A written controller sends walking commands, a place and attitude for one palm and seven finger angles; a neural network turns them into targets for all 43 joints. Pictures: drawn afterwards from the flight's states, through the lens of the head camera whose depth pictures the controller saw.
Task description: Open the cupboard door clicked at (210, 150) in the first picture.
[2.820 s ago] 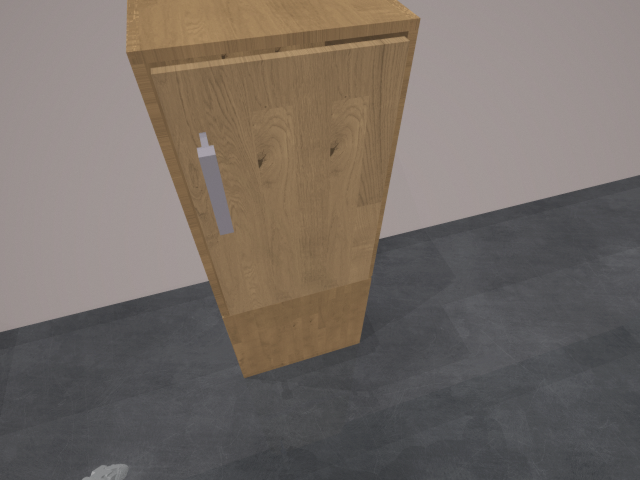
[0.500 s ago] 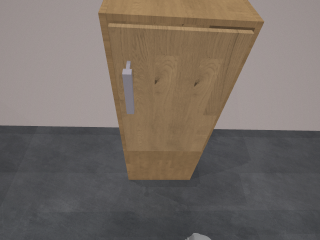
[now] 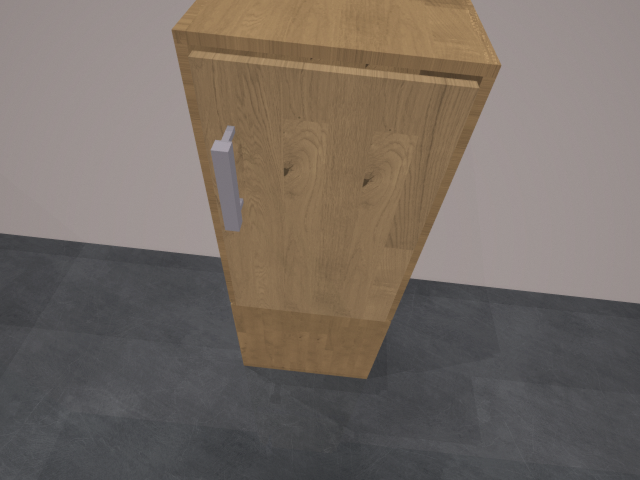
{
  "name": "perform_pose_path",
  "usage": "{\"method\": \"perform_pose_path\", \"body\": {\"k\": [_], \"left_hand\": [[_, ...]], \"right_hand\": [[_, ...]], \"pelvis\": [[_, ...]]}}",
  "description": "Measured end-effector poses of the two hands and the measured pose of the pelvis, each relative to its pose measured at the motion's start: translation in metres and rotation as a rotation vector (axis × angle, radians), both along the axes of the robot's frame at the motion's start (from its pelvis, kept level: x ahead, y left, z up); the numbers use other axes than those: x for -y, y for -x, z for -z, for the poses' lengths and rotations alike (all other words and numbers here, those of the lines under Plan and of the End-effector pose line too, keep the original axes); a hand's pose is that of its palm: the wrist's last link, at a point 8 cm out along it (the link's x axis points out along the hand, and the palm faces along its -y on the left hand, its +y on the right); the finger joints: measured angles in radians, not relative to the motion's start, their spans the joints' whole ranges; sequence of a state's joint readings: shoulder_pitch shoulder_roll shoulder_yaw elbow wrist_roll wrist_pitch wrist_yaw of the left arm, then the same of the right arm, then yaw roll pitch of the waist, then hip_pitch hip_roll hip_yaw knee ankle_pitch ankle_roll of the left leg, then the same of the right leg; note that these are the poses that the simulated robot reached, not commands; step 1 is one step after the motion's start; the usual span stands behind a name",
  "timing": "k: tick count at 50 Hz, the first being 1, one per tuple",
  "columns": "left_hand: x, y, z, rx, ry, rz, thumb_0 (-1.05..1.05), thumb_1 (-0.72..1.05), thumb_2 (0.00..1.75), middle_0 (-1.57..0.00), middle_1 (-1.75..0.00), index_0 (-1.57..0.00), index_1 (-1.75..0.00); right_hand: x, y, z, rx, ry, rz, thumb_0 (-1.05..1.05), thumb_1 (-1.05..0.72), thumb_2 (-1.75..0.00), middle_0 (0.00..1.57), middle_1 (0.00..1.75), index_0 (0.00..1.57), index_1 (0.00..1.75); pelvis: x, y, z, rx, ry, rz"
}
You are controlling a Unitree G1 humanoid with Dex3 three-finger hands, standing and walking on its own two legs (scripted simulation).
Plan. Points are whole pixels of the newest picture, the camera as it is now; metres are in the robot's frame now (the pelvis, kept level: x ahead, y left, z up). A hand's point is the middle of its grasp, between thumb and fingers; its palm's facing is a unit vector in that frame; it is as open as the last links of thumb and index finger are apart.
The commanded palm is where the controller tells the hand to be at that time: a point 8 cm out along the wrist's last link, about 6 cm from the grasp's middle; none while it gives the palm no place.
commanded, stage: come to a stop and stand still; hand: left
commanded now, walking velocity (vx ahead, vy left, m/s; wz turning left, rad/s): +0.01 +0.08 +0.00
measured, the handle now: (231, 180) +0.50 +0.19 +0.08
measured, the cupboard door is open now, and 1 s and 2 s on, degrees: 0 0 0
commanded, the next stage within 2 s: look again from close up in 0.64 s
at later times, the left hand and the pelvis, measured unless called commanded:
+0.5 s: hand out of the picture +0.04 +0.19 -0.16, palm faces +0.00 -0.97 -0.24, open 7.3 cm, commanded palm none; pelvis +0.01 +0.01 +0.00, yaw -1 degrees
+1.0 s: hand out of the picture +0.03 +0.17 -0.17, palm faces -0.01 -0.98 -0.20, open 7.3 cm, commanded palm none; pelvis +0.03 +0.00 +0.01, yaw -2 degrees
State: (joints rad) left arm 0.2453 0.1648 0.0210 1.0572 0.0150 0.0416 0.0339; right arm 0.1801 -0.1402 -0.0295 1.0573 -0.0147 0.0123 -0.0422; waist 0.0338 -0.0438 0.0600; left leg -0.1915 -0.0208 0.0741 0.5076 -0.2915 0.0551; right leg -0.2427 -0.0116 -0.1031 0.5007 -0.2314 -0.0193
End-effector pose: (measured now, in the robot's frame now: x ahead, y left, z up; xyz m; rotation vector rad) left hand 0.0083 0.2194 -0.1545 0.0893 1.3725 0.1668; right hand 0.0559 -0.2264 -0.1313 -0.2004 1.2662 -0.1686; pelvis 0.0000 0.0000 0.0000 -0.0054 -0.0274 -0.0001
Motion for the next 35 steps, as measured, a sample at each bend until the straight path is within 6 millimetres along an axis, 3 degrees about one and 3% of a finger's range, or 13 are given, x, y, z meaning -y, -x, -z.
{"method": "perform_pose_path", "body": {"k": [8, 14, 28, 35], "left_hand": [[0.0, 0.021, -0.011, -0.049, -0.025, -0.003, 0.0, 0.92, 0.9, -0.2, -0.3, -0.2, -0.3], [-0.005, 0.022, -0.014, -0.054, -0.053, 0.032, 0.0, 0.91, 0.9, -0.2, -0.3, -0.2, -0.3], [-0.019, -0.035, -0.027, 0.074, -0.088, 0.089, 0.0, 0.91, 0.9, -0.2, -0.3, -0.2, -0.3], [-0.014, -0.047, -0.027, 0.081, -0.083, 0.097, 0.0, 0.93, 0.9, -0.2, -0.3, -0.2, -0.3]], "right_hand": [[0.003, 0.002, 0.004, -0.014, -0.03, -0.002, 0.0, -0.94, -0.89, 0.2, 0.3, 0.2, 0.3], [0.004, 0.018, 0.006, -0.033, -0.037, 0.014, 0.0, -0.93, -0.89, 0.2, 0.3, 0.2, 0.3], [-0.027, 0.054, 0.021, -0.08, -0.116, 0.022, 0.01, -0.92, -0.89, 0.2, 0.3, 0.2, 0.3], [-0.03, 0.061, 0.02, -0.111, -0.124, 0.036, 0.01, -0.91, -0.89, 0.2, 0.3, 0.2, 0.3]], "pelvis": [[0.002, 0.0, -0.004, -0.015, -0.004, 0.002], [0.0, -0.004, -0.003, -0.024, 0.003, 0.012], [-0.01, -0.015, -0.003, -0.004, -0.014, 0.019], [-0.007, -0.018, -0.004, -0.005, -0.017, 0.026]]}}
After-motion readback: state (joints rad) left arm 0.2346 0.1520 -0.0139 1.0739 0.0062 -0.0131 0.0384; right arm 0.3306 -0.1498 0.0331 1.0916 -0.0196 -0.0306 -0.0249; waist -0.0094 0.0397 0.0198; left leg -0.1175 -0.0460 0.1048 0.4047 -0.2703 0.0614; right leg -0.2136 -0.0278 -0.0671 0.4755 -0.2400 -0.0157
